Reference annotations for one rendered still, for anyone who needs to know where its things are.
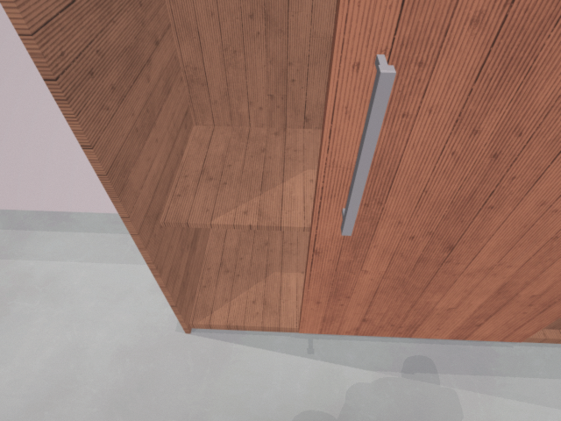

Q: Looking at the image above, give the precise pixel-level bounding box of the handle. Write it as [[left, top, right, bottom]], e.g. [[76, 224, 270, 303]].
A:
[[341, 54, 396, 236]]

